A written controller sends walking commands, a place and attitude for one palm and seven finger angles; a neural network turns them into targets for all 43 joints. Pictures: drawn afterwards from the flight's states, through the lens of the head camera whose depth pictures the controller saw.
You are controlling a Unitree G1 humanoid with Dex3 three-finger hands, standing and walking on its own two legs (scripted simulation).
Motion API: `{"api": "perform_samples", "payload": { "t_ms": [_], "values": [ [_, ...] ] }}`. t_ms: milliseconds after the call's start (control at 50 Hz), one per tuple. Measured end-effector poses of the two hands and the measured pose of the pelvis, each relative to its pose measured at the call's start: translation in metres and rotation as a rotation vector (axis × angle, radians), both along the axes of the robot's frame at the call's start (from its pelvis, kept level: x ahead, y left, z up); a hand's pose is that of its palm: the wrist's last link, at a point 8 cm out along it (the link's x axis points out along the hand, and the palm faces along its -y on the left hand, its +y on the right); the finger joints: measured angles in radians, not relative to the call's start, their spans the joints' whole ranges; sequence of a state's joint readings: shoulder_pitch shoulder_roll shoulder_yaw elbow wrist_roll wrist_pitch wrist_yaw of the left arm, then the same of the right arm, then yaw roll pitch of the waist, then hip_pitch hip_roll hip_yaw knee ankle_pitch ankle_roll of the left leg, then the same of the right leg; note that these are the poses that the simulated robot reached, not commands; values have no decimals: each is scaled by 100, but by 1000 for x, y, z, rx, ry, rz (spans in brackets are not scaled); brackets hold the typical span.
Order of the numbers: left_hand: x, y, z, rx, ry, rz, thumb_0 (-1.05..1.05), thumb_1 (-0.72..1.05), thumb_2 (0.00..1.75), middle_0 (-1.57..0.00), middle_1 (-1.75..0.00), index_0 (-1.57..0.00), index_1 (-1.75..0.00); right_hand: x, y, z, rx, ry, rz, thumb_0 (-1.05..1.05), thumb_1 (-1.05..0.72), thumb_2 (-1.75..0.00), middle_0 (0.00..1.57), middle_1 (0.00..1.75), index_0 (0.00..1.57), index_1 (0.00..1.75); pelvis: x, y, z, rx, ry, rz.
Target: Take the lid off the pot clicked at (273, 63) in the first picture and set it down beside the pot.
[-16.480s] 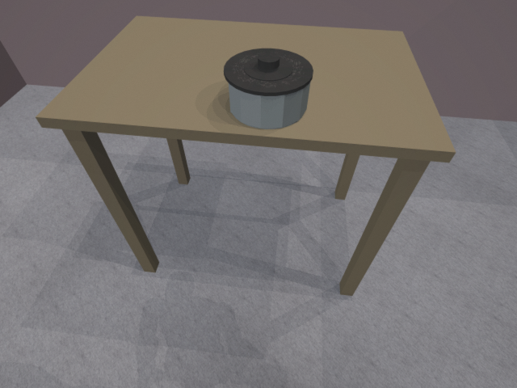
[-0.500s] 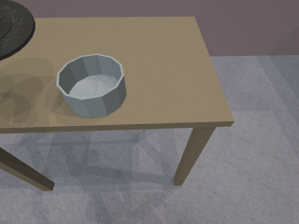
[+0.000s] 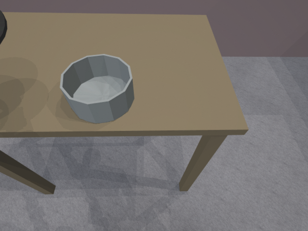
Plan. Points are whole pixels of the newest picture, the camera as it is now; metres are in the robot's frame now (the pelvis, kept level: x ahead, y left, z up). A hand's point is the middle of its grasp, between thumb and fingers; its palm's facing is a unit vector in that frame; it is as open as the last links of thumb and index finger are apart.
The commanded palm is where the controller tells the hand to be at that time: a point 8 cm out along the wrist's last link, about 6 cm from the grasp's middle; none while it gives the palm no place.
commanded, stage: lower the lid onto the table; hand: left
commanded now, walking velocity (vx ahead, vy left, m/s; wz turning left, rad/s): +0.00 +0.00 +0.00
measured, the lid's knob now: out of the picture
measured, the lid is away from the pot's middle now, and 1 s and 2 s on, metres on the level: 0.25 0.24 0.24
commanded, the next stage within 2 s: none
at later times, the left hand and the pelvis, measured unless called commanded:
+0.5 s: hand out of the picture +0.45 +0.34 +0.27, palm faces -0.24 -0.23 -0.94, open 7.3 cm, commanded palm +0.45 +0.36 +0.34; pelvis -0.01 +0.00 +0.00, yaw +0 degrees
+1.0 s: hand out of the picture +0.46 +0.35 +0.23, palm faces -0.29 -0.26 -0.92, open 7.3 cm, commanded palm +0.47 +0.36 +0.30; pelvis -0.01 +0.00 +0.00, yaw +0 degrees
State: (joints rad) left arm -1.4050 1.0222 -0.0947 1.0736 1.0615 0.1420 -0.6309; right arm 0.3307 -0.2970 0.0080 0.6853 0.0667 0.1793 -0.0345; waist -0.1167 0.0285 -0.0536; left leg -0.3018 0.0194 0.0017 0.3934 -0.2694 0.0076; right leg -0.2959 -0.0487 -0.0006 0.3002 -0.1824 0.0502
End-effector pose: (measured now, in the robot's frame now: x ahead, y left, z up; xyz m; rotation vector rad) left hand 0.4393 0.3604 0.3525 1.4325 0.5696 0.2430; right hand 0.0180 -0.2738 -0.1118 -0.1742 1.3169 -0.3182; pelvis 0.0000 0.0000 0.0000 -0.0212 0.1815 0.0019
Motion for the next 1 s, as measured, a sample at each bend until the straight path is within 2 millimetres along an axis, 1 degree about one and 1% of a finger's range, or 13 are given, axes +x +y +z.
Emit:
{"api": "perform_samples", "payload": {
  "t_ms": [80, 140, 240, 340, 440, 580, 680, 820, 1000],
  "values": [
    [-3, -1, 1, -4, -3, -2, 5, 34, 66, -55, -95, -63, -102, 9, 3, -1, 5, -23, 19, 1, -91, -90, 20, 30, 20, 30, -2, 1, 0, 0, -3, 6],
    [-4, -2, -2, -23, 18, 21, 5, 34, 66, -55, -95, -63, -102, 13, 5, -2, 10, -38, 30, 1, -91, -90, 20, 30, 20, 30, -4, 1, 0, 1, -6, 12],
    [-3, -7, -11, -56, 56, 39, 5, 34, 66, -55, -96, -63, -102, 12, 6, -3, 10, -54, 41, 1, -91, -90, 20, 30, 20, 30, -8, 1, 0, 3, -7, 12],
    [1, -13, -15, -70, 55, 26, 5, 34, 66, -55, -95, -63, -102, 1, 3, -2, 0, -51, 25, 1, -91, -90, 20, 30, 20, 30, -10, 0, 1, 5, -7, 7],
    [4, -16, -20, -87, 59, 19, 5, 34, 66, -55, -95, -63, -102, -17, -1, 0, -12, -24, -1, 1, -91, -90, 20, 30, 20, 30, -11, -1, 0, 4, -9, 0],
    [7, -14, -34, -100, 86, 20, 5, 34, 65, -55, -95, -63, -102, -42, -6, 2, -31, 33, -33, 1, -91, -90, 20, 30, 20, 30, -12, -1, 0, 3, -8, -7],
    [10, -11, -40, -104, 87, 17, 5, 34, 65, -55, -95, -63, -102, -51, -6, 4, -42, 54, -47, 1, -91, -90, 20, 30, 20, 30, -12, 0, 0, 2, -4, -8],
    [14, -6, -54, -113, 113, 19, 5, 35, 65, -54, -95, -62, -102, -50, -4, 5, -45, 58, -51, 1, -91, -90, 20, 30, 20, 30, -10, 1, 0, -1, 4, -9],
    [18, -2, -63, -120, 119, 4, 5, 35, 65, -54, -95, -62, -102, -36, 2, 4, -36, 30, -43, 1, -91, -90, 20, 30, 20, 30, -7, 4, -1, -3, 11, -8]
  ]
}}
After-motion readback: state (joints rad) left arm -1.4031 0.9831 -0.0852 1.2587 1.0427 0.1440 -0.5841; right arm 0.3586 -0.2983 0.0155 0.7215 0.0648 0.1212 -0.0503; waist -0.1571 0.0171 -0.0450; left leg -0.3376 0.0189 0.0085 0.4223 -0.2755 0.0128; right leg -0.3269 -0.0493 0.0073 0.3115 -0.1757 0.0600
